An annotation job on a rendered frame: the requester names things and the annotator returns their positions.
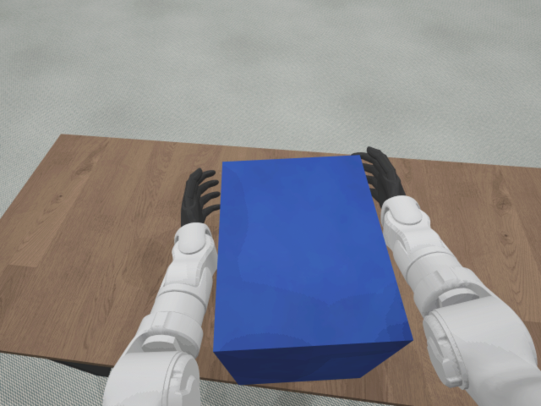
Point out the carton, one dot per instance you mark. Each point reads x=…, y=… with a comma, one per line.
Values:
x=305, y=289

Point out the right robot forearm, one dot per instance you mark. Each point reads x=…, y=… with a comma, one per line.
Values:
x=428, y=266

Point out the table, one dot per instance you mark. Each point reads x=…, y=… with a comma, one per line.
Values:
x=86, y=243

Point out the left robot upper arm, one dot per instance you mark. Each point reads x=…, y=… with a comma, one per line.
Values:
x=168, y=378

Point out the robot right hand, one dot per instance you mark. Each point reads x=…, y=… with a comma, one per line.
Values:
x=385, y=180

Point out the right robot upper arm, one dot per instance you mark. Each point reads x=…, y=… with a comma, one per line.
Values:
x=479, y=346

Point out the left robot forearm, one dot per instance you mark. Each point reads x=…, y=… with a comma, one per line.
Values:
x=175, y=321

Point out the robot left hand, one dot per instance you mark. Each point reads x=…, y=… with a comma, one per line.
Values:
x=192, y=204

